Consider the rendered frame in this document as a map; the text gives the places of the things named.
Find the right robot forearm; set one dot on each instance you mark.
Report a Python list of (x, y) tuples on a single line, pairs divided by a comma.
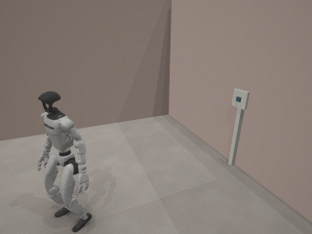
[(47, 145)]

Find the left robot upper arm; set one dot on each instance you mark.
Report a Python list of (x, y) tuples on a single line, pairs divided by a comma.
[(68, 126)]

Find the robot left hand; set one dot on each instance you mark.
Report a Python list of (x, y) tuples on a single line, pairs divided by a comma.
[(83, 177)]

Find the left robot forearm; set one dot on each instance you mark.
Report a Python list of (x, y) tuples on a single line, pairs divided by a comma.
[(81, 156)]

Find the right robot upper arm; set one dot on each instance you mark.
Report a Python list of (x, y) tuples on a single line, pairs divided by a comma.
[(43, 115)]

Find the robot right hand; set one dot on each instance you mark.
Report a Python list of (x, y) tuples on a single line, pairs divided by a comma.
[(45, 158)]

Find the panel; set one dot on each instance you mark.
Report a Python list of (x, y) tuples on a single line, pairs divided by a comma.
[(241, 107)]

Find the left robot foot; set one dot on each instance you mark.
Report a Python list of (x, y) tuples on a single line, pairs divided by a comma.
[(81, 223)]

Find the robot left shin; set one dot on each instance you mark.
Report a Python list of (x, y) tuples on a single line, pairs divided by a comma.
[(76, 208)]

